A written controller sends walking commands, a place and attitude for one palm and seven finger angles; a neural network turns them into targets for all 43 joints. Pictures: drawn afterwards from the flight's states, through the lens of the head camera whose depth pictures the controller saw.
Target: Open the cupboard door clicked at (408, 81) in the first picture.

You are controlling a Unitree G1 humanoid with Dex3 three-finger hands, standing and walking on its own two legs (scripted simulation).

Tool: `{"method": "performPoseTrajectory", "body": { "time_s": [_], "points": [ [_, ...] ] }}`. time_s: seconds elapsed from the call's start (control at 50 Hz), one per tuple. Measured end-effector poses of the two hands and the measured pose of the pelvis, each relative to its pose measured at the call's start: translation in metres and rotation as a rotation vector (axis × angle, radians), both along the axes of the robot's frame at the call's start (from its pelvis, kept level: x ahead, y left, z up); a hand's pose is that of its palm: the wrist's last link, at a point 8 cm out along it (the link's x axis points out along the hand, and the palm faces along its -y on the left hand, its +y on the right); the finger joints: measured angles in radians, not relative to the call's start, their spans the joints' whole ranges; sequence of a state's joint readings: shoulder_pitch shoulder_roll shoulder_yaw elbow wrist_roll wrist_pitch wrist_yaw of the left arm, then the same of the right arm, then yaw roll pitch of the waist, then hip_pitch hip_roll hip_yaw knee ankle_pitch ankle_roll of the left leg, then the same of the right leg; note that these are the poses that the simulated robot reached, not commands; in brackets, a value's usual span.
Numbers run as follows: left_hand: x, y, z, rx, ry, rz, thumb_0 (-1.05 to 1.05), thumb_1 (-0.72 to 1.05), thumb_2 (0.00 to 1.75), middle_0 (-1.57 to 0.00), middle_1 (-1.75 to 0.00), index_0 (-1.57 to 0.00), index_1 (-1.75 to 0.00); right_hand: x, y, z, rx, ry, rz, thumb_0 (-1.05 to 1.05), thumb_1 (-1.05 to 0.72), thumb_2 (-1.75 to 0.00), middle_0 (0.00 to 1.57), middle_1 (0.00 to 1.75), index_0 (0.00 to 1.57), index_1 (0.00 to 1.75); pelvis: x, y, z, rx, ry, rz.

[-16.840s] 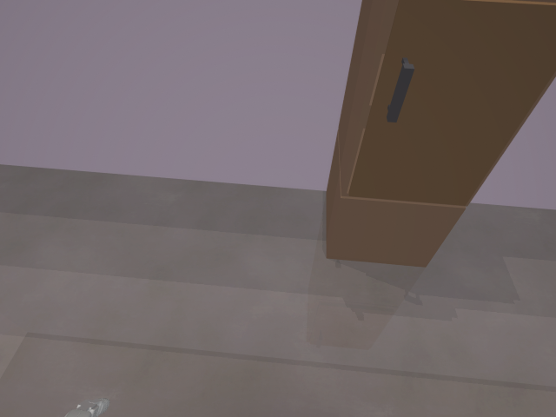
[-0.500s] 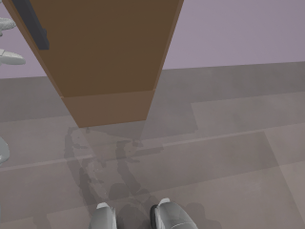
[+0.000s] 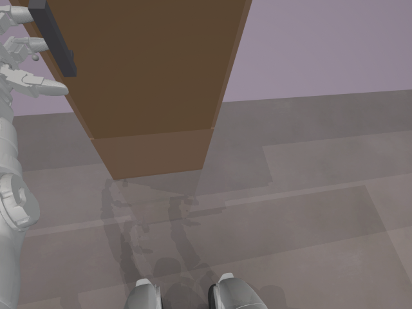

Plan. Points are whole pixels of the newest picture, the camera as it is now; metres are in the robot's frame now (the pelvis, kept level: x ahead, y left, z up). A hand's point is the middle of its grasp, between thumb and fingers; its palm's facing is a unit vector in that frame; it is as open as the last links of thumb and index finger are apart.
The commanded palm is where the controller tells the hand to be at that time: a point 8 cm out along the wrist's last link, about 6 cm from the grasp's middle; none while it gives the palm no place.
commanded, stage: slide the fingers in behind the handle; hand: left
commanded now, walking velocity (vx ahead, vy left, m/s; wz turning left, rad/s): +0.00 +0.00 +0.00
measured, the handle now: (57, 35) +0.59 +0.21 +0.11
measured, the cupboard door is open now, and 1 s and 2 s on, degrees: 0 0 2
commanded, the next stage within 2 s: close the thumb around the handle in 0.84 s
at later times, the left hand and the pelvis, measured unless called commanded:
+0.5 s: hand (57, 57) +0.54 +0.20 +0.11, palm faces +0.05 -1.00 +0.01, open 14.0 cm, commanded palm +0.52 +0.24 +0.11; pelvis +0.00 -0.01 +0.00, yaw +0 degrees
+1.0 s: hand (57, 56) +0.54 +0.20 +0.11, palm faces +0.06 -1.00 +0.00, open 13.9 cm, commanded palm +0.52 +0.24 +0.11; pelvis +0.00 -0.01 +0.00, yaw +0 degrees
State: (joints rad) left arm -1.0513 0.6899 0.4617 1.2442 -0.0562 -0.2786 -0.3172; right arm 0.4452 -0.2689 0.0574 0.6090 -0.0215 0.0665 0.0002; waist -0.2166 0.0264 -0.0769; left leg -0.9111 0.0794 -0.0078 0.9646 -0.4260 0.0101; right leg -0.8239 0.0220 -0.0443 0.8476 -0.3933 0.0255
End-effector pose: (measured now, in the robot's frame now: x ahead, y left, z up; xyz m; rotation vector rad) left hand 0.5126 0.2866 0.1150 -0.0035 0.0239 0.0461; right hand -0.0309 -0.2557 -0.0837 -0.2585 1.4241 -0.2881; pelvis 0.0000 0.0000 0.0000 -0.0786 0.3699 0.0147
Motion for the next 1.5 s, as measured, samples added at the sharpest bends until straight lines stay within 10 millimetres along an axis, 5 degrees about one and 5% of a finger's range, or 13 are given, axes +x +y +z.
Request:
{"method": "performPoseTrajectory", "body": {
  "time_s": [0.6,1.04,1.2,1.5],
  "points": [
    [0.004,-0.039,-0.001,0.0,0.008,0.009,-0.01,-0.5,0.3,-0.3,-1.2,-0.3,-1.2,-0.011,-0.009,-0.003,0.016,0.003,-0.011,0.01,-0.91,-0.89,0.21,0.3,0.21,0.3,-0.004,-0.009,0.0,0.011,-0.006,0.001],
    [0.003,-0.031,-0.002,0.007,0.004,0.015,-0.01,-0.47,0.32,-0.3,-1.2,-0.3,-1.2,-0.005,-0.012,-0.002,0.005,-0.002,-0.007,0.01,-0.91,-0.89,0.21,0.3,0.21,0.3,-0.001,-0.01,0.0,0.012,-0.003,0.0],
    [0.004,-0.031,-0.005,-0.002,0.016,0.01,-0.01,-0.2,0.43,-0.32,-1.23,-0.32,-1.23,-0.003,-0.011,-0.002,0.002,0.0,0.002,0.01,-0.91,-0.89,0.21,0.3,0.21,0.3,-0.001,-0.008,0.0,0.008,-0.003,0.006],
    [0.008,-0.04,-0.004,0.006,0.006,0.01,0.0,0.58,0.77,-0.37,-1.31,-0.38,-1.32,-0.006,-0.002,-0.005,0.028,0.003,-0.013,0.01,-0.91,-0.89,0.21,0.3,0.21,0.3,0.002,-0.005,0.0,0.01,-0.001,-0.002]
  ]
}}
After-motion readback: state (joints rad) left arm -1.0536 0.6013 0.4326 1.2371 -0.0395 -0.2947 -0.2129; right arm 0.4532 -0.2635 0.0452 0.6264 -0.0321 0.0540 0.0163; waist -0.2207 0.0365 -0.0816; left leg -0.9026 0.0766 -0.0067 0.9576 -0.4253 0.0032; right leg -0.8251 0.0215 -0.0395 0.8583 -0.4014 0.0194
